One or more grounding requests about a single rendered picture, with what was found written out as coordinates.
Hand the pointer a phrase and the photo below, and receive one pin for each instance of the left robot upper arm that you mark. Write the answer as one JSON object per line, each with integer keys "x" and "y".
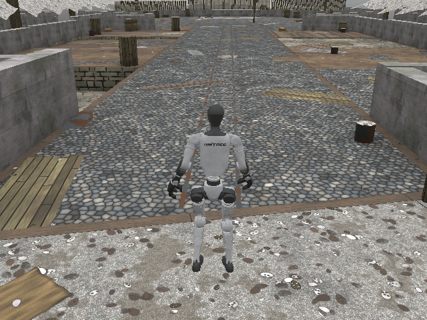
{"x": 189, "y": 150}

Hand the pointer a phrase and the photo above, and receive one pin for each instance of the right robot forearm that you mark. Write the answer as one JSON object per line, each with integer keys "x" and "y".
{"x": 246, "y": 172}

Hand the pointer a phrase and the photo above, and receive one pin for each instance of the humanoid robot torso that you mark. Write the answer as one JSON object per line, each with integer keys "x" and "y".
{"x": 214, "y": 157}

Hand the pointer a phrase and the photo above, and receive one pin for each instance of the robot right hand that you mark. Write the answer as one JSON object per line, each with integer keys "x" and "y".
{"x": 249, "y": 183}

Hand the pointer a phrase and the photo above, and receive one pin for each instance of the right robot shin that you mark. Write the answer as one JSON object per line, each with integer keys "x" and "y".
{"x": 228, "y": 243}

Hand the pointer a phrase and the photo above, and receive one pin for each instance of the robot left hand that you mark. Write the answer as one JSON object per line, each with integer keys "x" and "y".
{"x": 171, "y": 189}

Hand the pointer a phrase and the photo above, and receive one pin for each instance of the left robot forearm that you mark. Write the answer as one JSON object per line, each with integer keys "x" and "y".
{"x": 178, "y": 174}

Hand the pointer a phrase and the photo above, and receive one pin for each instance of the right robot upper arm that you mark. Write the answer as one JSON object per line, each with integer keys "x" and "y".
{"x": 239, "y": 151}

